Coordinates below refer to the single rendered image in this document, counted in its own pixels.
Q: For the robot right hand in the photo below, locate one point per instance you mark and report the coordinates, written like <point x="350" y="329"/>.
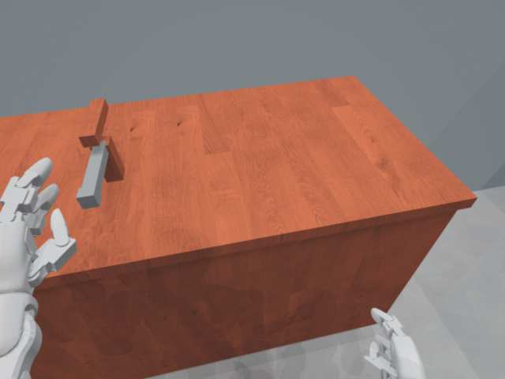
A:
<point x="402" y="360"/>

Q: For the counter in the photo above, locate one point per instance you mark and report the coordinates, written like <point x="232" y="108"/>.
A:
<point x="230" y="222"/>

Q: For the robot left hand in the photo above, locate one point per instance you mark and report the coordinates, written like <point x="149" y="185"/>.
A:
<point x="22" y="218"/>

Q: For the left robot forearm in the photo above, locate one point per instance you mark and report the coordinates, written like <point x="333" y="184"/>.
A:
<point x="20" y="336"/>

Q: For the tap lever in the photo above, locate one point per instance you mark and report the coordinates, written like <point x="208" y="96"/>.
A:
<point x="89" y="195"/>

